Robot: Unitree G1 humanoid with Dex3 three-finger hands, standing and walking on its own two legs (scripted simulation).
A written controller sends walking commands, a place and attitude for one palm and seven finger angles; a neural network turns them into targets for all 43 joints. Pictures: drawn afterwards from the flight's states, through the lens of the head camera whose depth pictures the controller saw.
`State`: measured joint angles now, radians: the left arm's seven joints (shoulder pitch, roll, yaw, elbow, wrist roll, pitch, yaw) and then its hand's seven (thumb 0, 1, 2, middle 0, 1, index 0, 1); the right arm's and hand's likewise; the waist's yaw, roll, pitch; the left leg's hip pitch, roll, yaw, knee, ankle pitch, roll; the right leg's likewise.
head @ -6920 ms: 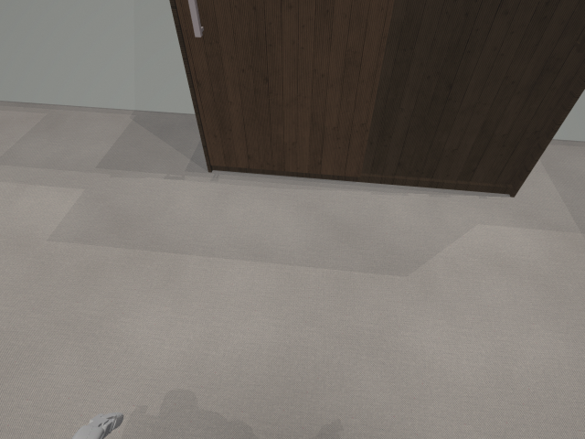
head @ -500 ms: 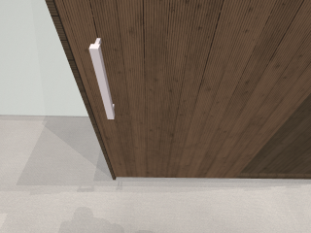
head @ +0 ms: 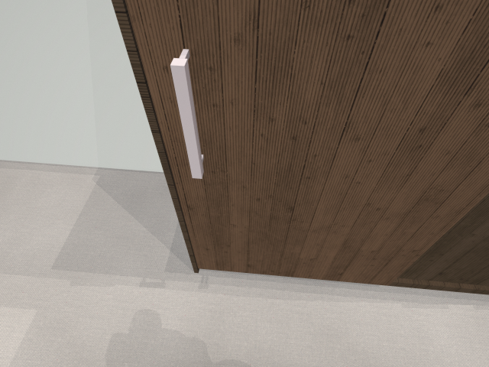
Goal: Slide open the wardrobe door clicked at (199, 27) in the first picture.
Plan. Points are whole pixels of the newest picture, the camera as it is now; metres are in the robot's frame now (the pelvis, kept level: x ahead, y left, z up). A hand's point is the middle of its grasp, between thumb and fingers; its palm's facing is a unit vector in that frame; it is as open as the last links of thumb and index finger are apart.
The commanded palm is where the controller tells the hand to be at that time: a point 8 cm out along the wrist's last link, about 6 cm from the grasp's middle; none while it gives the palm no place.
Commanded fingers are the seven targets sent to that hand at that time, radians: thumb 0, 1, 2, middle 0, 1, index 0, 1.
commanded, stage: come to a stop and stand still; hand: left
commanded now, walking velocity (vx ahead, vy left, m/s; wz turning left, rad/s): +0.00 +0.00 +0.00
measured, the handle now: (192, 122) +0.53 +0.16 +0.09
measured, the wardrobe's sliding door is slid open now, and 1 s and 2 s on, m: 0.00 0.00 0.00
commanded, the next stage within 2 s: look again from close up in 0.28 s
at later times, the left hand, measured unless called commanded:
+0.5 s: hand out of the picture +0.04 +0.20 -0.17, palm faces -0.01 -0.97 -0.26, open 7.3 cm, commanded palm none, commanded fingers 0.00 0.90 0.90 -0.20 -0.30 -0.20 -0.30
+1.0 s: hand out of the picture -0.01 +0.24 -0.16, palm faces -0.02 -0.95 -0.32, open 7.4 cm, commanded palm none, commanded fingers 0.00 0.90 0.90 -0.20 -0.30 -0.20 -0.30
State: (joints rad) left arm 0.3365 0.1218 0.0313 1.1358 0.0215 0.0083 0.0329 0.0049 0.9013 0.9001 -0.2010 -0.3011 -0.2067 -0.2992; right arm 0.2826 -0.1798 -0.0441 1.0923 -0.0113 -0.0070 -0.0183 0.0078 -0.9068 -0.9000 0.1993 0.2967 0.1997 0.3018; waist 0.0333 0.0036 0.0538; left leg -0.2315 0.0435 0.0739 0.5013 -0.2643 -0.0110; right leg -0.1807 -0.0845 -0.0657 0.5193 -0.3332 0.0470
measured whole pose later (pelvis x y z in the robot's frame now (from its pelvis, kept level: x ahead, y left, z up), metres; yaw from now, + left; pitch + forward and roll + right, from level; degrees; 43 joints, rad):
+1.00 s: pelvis -0.07 +0.00 +0.00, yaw +0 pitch -3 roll -1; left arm 0.25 0.31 0.01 0.98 0.03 0.01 0.01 0.01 0.90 0.90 -0.20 -0.30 -0.21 -0.30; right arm 0.25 -0.31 -0.04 0.99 -0.02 0.00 0.01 0.01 -0.90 -0.90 0.20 0.30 0.20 0.30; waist -0.01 0.00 0.01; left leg -0.29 0.05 0.06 0.52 -0.18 0.00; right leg -0.22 -0.07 -0.07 0.50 -0.23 0.04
